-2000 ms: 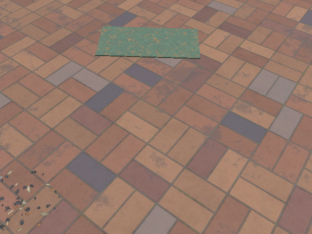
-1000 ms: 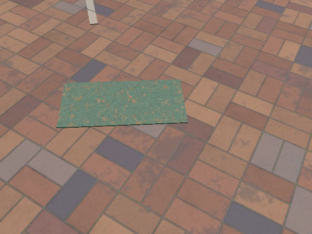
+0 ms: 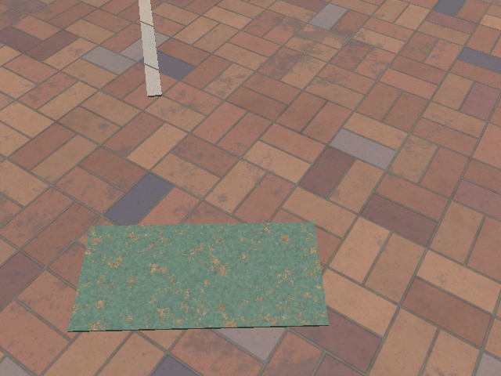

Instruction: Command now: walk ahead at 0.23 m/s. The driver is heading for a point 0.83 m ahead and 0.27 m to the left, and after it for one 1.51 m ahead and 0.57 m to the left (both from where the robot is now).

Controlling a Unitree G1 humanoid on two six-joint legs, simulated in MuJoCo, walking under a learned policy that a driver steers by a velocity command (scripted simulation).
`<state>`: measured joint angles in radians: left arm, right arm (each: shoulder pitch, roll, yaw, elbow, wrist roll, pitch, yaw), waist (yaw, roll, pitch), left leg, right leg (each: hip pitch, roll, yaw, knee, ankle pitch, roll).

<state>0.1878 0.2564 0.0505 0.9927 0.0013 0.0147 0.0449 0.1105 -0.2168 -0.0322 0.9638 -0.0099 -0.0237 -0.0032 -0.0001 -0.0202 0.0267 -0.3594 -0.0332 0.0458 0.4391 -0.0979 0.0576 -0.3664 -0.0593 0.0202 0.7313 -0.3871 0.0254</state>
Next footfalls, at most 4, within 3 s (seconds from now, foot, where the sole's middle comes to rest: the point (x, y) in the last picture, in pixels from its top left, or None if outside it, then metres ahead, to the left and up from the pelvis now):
0.08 right None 0.06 -0.13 -0.77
0.52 left None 0.30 0.17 -0.77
1.00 right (233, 314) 0.66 0.07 -0.77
1.46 left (117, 272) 0.79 0.42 -0.77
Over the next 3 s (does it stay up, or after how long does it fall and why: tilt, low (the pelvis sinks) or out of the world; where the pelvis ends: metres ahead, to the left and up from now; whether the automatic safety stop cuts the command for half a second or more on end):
stays up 0.93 0.34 0.01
